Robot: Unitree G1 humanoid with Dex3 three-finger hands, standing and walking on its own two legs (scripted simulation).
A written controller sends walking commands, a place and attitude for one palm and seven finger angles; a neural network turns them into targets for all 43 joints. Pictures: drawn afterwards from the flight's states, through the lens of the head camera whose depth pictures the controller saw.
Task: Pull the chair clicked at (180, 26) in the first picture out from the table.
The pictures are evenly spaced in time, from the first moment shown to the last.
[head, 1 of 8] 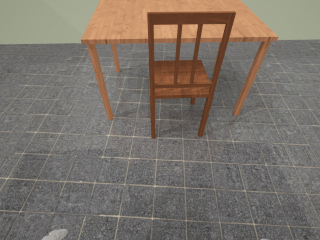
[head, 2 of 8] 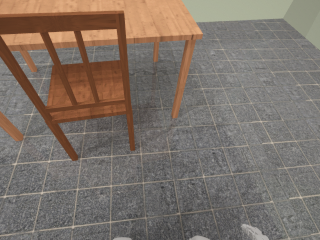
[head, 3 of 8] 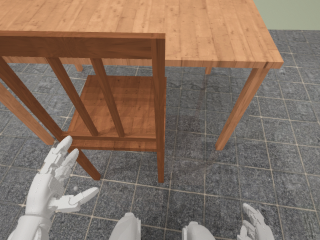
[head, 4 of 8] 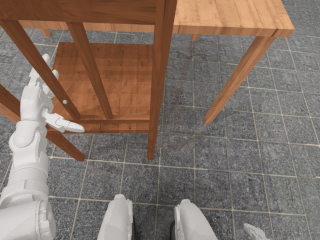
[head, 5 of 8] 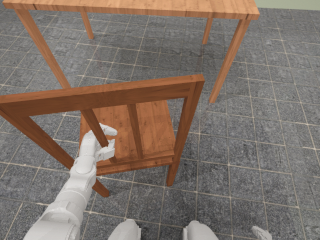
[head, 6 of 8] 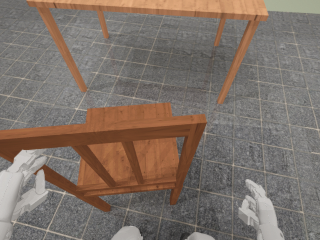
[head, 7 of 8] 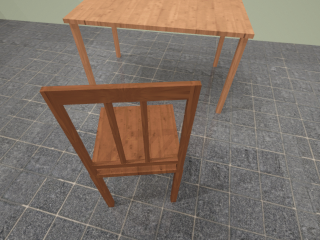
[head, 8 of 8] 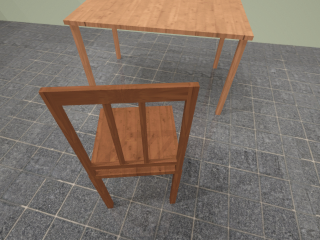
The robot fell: no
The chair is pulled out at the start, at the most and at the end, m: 0.00 0.64 0.64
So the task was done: yes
